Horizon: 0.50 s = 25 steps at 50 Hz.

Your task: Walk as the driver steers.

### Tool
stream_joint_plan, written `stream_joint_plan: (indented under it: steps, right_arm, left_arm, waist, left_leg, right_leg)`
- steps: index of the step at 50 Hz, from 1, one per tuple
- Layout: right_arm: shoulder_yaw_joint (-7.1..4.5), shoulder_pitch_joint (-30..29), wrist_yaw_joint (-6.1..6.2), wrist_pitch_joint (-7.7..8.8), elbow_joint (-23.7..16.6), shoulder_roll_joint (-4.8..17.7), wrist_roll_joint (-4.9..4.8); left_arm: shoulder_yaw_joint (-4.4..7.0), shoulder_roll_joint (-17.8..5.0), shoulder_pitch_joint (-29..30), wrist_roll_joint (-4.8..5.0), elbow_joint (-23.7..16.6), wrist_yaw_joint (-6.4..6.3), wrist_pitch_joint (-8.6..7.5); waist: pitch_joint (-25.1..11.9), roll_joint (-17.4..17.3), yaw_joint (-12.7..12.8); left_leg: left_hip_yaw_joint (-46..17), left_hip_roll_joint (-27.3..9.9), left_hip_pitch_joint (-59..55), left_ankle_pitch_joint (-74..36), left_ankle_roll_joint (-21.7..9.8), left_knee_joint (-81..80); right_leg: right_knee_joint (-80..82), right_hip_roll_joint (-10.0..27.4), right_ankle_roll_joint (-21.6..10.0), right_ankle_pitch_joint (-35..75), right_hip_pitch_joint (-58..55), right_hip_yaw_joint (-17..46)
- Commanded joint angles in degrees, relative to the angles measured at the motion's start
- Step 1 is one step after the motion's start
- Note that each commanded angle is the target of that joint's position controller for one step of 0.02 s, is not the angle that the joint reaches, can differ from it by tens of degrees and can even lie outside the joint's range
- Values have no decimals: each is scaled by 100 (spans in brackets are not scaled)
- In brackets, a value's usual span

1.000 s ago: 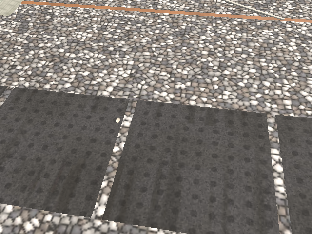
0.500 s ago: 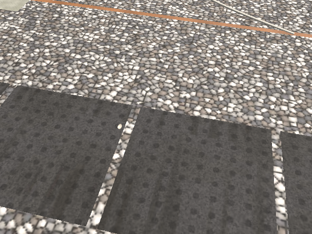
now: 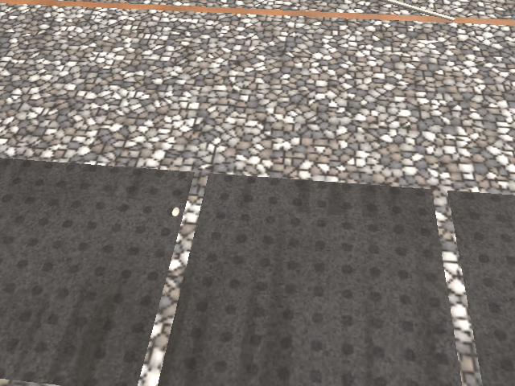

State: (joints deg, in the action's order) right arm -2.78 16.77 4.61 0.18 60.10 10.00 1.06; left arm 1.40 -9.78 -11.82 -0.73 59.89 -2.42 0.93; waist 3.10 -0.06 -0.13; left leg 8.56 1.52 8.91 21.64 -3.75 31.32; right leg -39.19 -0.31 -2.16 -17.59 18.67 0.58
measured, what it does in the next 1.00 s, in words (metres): walks ahead, turning right: left foot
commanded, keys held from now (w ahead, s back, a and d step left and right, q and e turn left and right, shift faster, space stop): e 0.10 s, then w+e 0.50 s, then w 0.40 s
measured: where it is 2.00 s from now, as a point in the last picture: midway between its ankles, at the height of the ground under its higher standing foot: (362, 326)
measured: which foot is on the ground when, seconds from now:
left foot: down 0.00-0.16, up 0.18-0.70, down 0.72-1.00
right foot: down 0.00-0.74, up 0.76-1.00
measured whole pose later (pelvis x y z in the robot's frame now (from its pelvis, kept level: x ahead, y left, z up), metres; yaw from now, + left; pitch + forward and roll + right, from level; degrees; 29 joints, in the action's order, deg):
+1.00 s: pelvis +0.36 -0.08 +0.02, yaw -25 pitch +1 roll +1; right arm -2.7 22.6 -0.7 5.5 53.2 12.0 0.7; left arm 3.4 -15.0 -11.2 -2.7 48.3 2.4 -2.3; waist 1.2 3.2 -1.4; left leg 2.9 3.5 4.8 12.0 -3.7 15.2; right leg -58.6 2.1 -2.8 -12.3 34.0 1.6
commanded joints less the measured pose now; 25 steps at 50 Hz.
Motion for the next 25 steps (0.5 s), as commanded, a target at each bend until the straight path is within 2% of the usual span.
stream_joint_plan:
  steps: [1,2,3,5,6,7,8,9,10,11,12,13,14,16,20,25]
  right_arm:
    - [-202,542,69,-57,-122,724,62]
    - [-209,506,52,-35,-161,753,92]
    - [-215,414,35,-16,-196,807,120]
    - [-246,77,-14,3,-310,960,120]
    - [-265,-31,-76,16,-365,1020,97]
    - [-271,-91,-148,38,-429,1023,91]
    - [-215,-218,-244,52,-644,831,81]
    - [-143,-656,-326,62,-1168,620,72]
    - [-163,-760,-354,36,-1126,795,154]
    - [-182,-796,-413,84,-1106,871,61]
    - [-184,-759,-439,168,-1074,857,-5]
    - [-188,-671,-452,203,-1021,842,67]
    - [-179,-538,-485,193,-944,805,130]
    - [-191,-558,-515,148,-977,787,129]
    - [-195,-1173,-519,101,-1277,770,107]
    - [-185,-1829,-555,141,-1627,777,95]
  left_arm:
    - [148,-319,131,-77,-495,32,43]
    - [152,-285,292,-102,-606,69,62]
    - [147,-226,352,-76,-687,100,58]
    - [171,-233,105,-2,-710,141,19]
    - [197,-238,-229,31,-630,159,-7]
    - [280,-373,-660,39,-513,176,-41]
    - [489,-1015,-1148,-62,-452,165,-101]
    - [587,-1593,-1462,-60,-495,183,-113]
    - [526,-1397,-1194,-66,-512,194,-74]
    - [463,-1168,-845,-56,-659,176,-60]
    - [430,-1096,-531,-26,-783,166,-72]
    - [420,-1049,-336,20,-876,153,-126]
    - [397,-950,-327,18,-889,159,-194]
    - [390,-901,-688,39,-790,200,-321]
    - [425,-1043,-1183,34,-742,223,-386]
    - [448,-1125,-1530,6,-783,220,-420]
  waist:
    - [106,-792,-138]
    - [221,-594,-165]
    - [227,-480,-131]
    - [39,-596,39]
    - [-200,-558,175]
    - [-416,-321,365]
    - [-492,1080,599]
    - [-538,2192,690]
    - [-68,835,450]
    - [239,301,295]
    - [378,74,102]
    - [333,166,4]
    - [165,267,-28]
    - [-51,213,6]
    - [34,349,221]
    - [112,461,454]
  left_leg:
    - [-1553,-2245,-160,-3345,-1089,-782]
    - [-1546,-2352,-163,-3460,-1147,-828]
    - [-1403,-2293,-135,-3507,-1045,-797]
    - [-916,-2001,34,-3590,-687,-472]
    - [-645,-1864,229,-2954,-495,-205]
    - [-350,-1623,735,-1984,-285,450]
    - [260,-979,1686,-475,71,2241]
    - [-188,190,3286,1848,255,3481]
    - [-969,-290,3389,1483,198,3752]
    - [-1000,-440,3337,759,161,3678]
    - [-1010,-560,3135,182,180,3316]
    - [-1035,-620,2868,-206,228,3026]
    - [-1001,-615,2642,-523,282,2896]
    - [-957,-553,2686,-852,368,2691]
    - [-967,-547,3212,-1182,602,2083]
    - [-1002,-493,3441,-1481,770,1392]
  right_leg:
    - [-1159,74,-240,-1390,1019,-272]
    - [-1246,219,-237,-1623,1172,-311]
    - [-1067,285,-232,-1407,1087,-346]
    - [-451,164,-259,-742,423,-536]
    - [26,-42,-317,-339,-192,-725]
    - [511,-245,-457,-197,-1083,-611]
    - [1858,660,-874,-991,-1742,1250]
    - [3093,2087,-1805,-1366,-2131,4390]
    - [3135,2120,-1836,-2165,-1608,4101]
    - [3067,1913,-1697,-2505,-1138,3561]
    - [3182,1596,-1414,-2064,-883,3034]
    - [3193,1307,-1247,-1410,-834,2609]
    - [3163,1058,-1162,-749,-903,2208]
    - [3086,905,-1146,-32,-1260,1919]
    - [3174,913,-1190,-62,-1582,2024]
    - [3107,932,-1253,241,-1763,2195]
